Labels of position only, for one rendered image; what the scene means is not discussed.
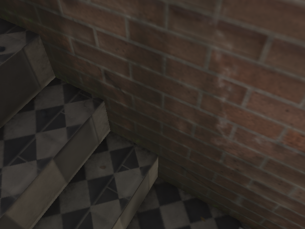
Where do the stairs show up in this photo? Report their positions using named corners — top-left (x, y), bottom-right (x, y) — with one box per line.
top-left (0, 18), bottom-right (158, 229)

